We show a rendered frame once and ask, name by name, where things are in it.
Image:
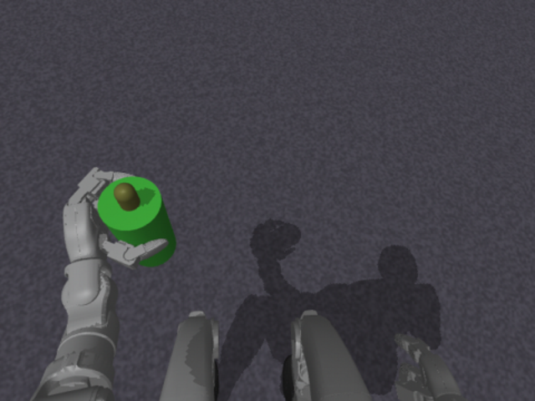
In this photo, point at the right robot hand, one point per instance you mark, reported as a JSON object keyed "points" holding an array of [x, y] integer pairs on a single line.
{"points": [[428, 382]]}

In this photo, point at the left robot arm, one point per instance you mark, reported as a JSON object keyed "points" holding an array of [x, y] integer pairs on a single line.
{"points": [[83, 368]]}

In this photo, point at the left robot hand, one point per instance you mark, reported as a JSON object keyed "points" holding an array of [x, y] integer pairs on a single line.
{"points": [[86, 235]]}

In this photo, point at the bottle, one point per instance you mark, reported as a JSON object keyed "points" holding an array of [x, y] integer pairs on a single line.
{"points": [[133, 210]]}

